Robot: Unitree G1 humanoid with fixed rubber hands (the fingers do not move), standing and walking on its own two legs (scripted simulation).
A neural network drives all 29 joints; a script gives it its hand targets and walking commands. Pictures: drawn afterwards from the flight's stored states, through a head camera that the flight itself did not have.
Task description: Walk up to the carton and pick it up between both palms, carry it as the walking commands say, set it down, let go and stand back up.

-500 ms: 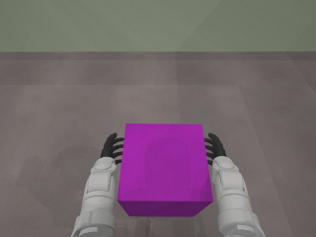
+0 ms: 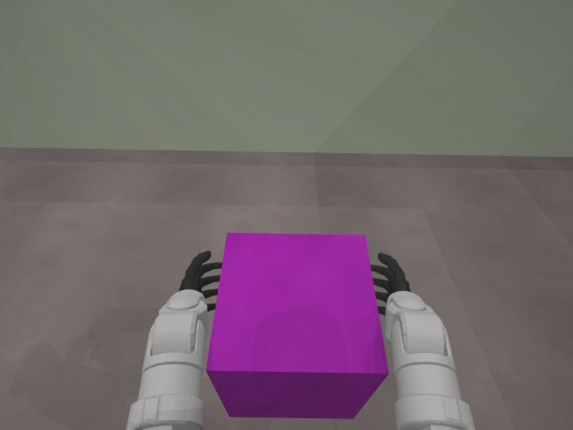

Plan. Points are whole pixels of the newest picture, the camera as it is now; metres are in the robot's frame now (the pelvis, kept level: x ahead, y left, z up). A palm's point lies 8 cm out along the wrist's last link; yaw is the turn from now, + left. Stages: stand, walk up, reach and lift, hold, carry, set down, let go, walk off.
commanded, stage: reach and lift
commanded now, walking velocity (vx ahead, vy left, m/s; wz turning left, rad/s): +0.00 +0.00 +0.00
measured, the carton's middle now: (293, 330) +0.29 +0.00 -0.03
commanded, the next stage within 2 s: hold in 0.84 s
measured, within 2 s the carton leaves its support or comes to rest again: neither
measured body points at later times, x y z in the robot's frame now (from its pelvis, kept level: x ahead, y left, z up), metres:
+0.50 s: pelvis -0.01 +0.00 +0.00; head -0.05 +0.00 +0.45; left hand +0.30 +0.15 +0.04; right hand +0.30 -0.15 +0.04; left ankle +0.00 +0.14 -0.74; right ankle +0.02 -0.13 -0.74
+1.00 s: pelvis +0.00 +0.00 +0.00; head -0.05 +0.00 +0.45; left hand +0.29 +0.15 +0.04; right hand +0.29 -0.15 +0.04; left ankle +0.00 +0.13 -0.74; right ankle +0.02 -0.13 -0.74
